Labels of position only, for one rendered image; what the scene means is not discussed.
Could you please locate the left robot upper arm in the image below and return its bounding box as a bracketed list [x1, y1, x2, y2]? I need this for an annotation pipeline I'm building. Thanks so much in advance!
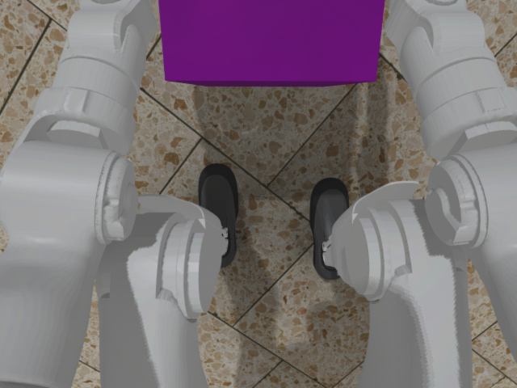
[0, 140, 138, 388]

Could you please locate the left robot thigh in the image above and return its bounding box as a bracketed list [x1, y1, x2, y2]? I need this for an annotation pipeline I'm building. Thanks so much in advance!
[98, 213, 216, 388]

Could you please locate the right robot upper arm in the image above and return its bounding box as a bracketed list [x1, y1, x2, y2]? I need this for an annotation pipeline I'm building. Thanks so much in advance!
[424, 142, 517, 364]

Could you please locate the right robot forearm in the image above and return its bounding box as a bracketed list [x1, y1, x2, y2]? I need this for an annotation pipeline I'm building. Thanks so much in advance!
[385, 0, 517, 161]

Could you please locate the robot left shin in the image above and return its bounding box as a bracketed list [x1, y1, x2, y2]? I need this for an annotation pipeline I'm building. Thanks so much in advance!
[95, 194, 228, 299]

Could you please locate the carton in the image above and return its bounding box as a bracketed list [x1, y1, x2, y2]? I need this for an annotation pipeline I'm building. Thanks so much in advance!
[158, 0, 385, 86]

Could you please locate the left robot forearm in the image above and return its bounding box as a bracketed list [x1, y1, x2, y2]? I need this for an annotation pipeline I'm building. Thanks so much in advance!
[0, 0, 158, 229]

